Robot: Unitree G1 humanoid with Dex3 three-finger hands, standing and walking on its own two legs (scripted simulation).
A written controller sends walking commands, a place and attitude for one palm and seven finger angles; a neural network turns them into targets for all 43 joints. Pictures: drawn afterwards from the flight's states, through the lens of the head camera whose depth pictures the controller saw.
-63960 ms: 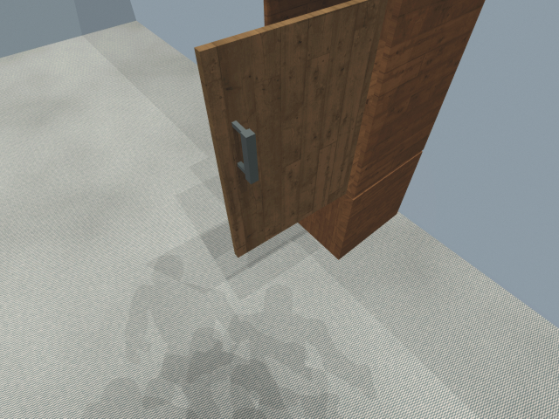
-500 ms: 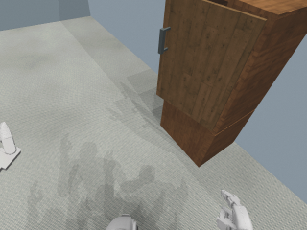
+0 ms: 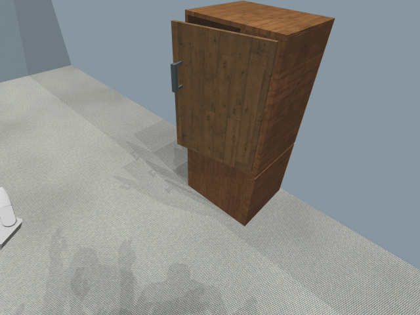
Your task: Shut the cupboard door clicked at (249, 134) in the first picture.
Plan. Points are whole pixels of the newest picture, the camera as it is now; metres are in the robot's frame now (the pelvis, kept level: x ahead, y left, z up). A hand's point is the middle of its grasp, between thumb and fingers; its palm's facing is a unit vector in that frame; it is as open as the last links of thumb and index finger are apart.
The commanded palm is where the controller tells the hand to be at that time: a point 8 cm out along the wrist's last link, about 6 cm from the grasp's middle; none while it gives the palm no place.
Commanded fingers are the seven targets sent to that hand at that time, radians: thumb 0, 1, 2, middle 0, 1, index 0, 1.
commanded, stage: stop stepping back and stand still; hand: left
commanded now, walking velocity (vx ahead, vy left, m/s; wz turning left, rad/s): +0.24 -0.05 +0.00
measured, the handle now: (177, 76) +1.02 +0.19 +0.04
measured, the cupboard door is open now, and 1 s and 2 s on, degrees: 11 11 11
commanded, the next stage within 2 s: let the arm hang, fingers relaxed in 0.30 s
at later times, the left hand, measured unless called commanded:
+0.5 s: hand (58, 248) +0.22 +0.29 +0.05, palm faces +0.33 -0.83 -0.45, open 7.4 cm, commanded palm none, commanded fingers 0.00 0.90 0.90 -0.20 -0.30 -0.20 -0.30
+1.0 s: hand out of the picture +0.03 +0.23 -0.17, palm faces +0.05 -0.97 -0.24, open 7.3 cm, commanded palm none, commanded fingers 0.00 0.90 0.90 -0.20 -0.30 -0.20 -0.30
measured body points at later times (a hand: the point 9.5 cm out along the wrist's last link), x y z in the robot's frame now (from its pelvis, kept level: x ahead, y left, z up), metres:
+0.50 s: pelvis +0.02 +0.03 -0.02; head +0.01 +0.00 +0.43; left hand +0.20 +0.33 +0.07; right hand +0.17 -0.20 -0.13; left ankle +0.03 +0.15 -0.73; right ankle +0.00 -0.06 -0.74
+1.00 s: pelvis +0.03 +0.04 +0.01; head +0.04 +0.04 +0.46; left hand +0.03 +0.28 -0.15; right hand +0.03 -0.19 -0.16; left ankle +0.02 +0.15 -0.74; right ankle +0.00 -0.06 -0.74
